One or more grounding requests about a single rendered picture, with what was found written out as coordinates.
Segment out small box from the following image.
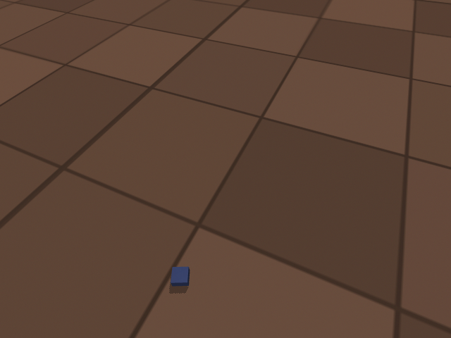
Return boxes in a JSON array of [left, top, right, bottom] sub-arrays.
[[171, 267, 190, 286]]

